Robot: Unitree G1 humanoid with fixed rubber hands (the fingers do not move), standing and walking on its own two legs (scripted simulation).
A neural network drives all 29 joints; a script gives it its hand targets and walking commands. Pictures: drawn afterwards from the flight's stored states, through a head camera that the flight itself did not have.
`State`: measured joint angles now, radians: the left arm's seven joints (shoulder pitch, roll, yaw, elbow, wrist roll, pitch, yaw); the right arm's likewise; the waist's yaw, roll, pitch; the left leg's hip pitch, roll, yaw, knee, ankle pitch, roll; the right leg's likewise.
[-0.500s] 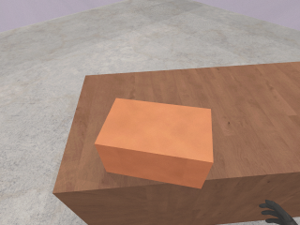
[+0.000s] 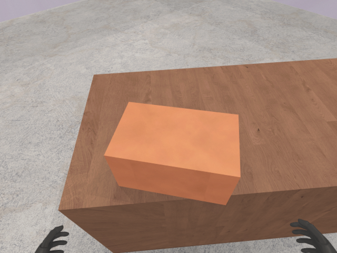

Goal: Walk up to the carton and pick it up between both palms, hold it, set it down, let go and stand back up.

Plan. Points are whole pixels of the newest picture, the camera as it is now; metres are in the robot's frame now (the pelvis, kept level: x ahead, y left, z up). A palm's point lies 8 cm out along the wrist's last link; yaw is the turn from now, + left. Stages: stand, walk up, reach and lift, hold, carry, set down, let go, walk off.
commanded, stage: reach and lift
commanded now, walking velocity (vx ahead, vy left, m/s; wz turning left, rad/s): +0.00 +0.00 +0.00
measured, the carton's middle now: (175, 151) +0.39 +0.01 -0.01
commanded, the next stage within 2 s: none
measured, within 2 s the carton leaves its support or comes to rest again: neither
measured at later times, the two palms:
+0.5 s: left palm (42, 241) +0.18 +0.31 -0.03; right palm (321, 252) +0.15 -0.28 -0.02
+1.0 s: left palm (53, 225) +0.20 +0.27 +0.02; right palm (305, 239) +0.16 -0.23 +0.02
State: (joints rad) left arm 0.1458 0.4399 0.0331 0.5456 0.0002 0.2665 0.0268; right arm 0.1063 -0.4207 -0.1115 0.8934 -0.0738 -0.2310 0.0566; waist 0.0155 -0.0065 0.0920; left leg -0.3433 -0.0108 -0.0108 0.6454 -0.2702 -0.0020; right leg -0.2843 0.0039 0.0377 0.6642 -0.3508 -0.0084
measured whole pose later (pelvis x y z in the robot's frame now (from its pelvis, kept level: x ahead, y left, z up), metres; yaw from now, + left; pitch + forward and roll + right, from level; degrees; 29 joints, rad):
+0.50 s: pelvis +0.00 +0.02 +0.01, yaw +0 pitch -6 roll -1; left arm 0.17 0.41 0.05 0.41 0.00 0.23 0.00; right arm 0.23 -0.35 -0.10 0.73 0.05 -0.30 0.03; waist 0.01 -0.03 0.06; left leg -0.19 0.00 -0.01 0.53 -0.23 0.02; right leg -0.09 0.01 0.04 0.47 -0.26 0.01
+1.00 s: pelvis +0.01 +0.01 +0.02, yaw +0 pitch -6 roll -1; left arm 0.23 0.40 0.01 0.19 -0.16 0.14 -0.03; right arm 0.40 -0.22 -0.05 0.18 0.15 -0.08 -0.06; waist 0.01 -0.03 0.06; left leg -0.16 0.00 -0.01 0.44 -0.19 0.01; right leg -0.07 0.01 0.04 0.39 -0.23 0.01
